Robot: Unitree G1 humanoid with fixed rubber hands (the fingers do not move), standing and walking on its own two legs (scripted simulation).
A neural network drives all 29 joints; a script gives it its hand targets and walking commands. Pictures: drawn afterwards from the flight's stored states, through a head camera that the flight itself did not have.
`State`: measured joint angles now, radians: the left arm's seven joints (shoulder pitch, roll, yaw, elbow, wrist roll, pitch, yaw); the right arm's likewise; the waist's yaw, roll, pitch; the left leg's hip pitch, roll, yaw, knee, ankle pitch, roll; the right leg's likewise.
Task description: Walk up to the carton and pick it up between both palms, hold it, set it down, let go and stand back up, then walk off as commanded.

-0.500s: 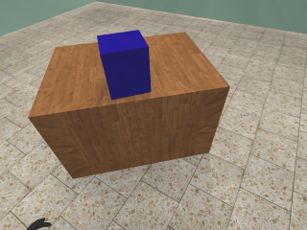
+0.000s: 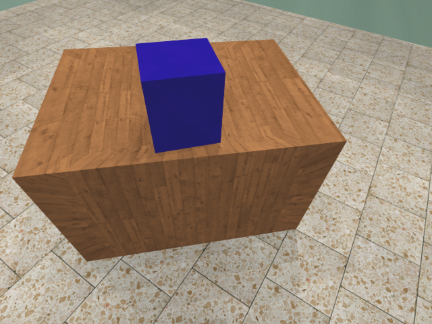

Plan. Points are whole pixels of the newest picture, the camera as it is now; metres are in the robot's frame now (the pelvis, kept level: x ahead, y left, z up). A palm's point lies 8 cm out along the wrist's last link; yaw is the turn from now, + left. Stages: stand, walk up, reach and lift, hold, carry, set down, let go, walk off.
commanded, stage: walk up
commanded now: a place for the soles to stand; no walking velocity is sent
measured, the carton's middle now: (180, 96) +0.74 +0.13 +0.00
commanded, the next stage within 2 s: none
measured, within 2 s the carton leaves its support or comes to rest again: neither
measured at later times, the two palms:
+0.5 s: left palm (71, 319) +0.16 +0.27 -0.07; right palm out of the picture +0.09 -0.39 -0.10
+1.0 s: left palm out of the picture +0.08 +0.26 -0.05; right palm out of the picture +0.08 -0.40 -0.09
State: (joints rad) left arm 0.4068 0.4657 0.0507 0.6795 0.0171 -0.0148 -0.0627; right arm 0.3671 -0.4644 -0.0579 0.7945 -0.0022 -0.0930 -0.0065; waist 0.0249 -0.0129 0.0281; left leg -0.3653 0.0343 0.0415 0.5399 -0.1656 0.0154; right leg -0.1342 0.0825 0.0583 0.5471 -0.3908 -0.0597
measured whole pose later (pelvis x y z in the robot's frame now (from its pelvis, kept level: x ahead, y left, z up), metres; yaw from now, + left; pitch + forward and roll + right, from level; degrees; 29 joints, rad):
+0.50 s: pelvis +0.04 -0.06 -0.01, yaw +1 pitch -3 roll +3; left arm 0.22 0.44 0.05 0.68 0.02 0.04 -0.04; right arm 0.36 -0.45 -0.05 0.75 0.00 -0.05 -0.04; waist -0.01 -0.02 0.09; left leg -0.29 0.02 0.02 0.65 -0.32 -0.01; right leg -0.35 0.01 0.05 0.69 -0.27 -0.04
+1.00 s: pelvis +0.02 -0.07 +0.01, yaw +5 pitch -5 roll +2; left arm 0.29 0.44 0.05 0.68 0.02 0.01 -0.02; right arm 0.38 -0.45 -0.04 0.86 0.00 -0.01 -0.02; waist 0.02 0.00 0.09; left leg -0.32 -0.02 0.01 0.84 -0.39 -0.01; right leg -0.21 0.03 -0.04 0.44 -0.15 -0.08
